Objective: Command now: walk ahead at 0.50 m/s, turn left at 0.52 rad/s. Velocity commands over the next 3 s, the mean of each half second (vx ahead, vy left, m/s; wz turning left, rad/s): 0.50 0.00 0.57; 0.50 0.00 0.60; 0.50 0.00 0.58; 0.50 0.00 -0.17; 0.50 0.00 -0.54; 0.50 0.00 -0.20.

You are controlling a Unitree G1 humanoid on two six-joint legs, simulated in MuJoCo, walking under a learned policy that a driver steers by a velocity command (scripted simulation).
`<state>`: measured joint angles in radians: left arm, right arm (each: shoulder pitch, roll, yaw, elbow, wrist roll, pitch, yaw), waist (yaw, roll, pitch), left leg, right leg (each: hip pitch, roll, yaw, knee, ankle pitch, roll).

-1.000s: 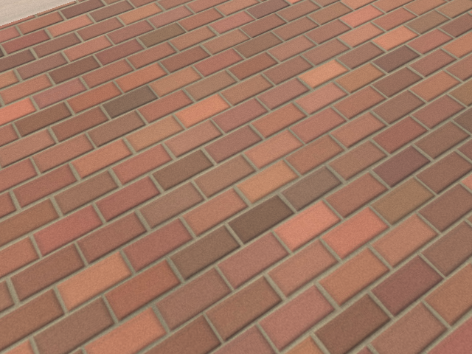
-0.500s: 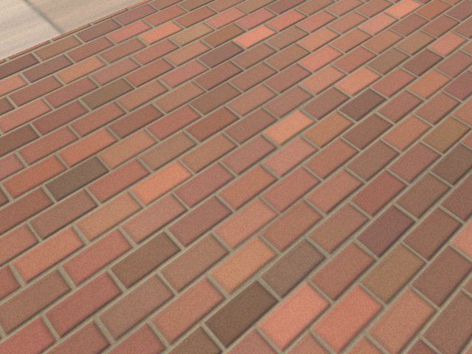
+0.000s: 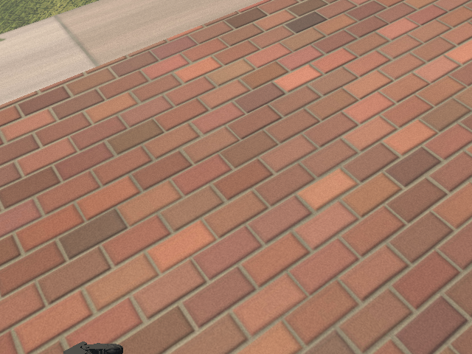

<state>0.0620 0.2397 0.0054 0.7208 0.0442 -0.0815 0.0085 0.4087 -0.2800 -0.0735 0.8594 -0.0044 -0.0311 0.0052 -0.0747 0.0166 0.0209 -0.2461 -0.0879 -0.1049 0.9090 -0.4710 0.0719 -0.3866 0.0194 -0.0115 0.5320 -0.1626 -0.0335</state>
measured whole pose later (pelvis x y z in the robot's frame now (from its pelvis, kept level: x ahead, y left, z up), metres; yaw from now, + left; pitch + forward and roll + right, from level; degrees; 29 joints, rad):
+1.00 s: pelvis +0.51 +0.14 -0.01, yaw +36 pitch +2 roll +0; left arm 0.03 0.26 0.01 0.66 0.04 -0.06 0.00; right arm 0.45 -0.31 -0.08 0.82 0.00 -0.03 0.00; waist -0.09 0.01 0.03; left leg -0.07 -0.15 -0.22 0.67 -0.49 0.09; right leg -0.47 0.01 0.00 0.55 -0.13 -0.02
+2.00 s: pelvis +0.84 +0.54 +0.00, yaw +44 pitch +1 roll +1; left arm 0.11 0.23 0.03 0.79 0.03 0.00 -0.06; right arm 0.40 -0.23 -0.02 0.93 -0.02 -0.08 -0.03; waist -0.05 -0.02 0.05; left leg 0.15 -0.06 0.22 0.21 -0.38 0.06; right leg -0.58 -0.02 -0.11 0.65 -0.08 -0.09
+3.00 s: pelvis +1.28 +0.86 +0.01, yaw +22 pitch +1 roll +2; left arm 0.06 0.24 0.00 0.75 0.03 -0.03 -0.04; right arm 0.45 -0.23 -0.03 0.95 -0.01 -0.08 0.02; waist -0.08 -0.03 0.02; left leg 0.03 -0.05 0.06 0.24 -0.29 0.03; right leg -0.52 -0.05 -0.04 0.60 -0.13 -0.04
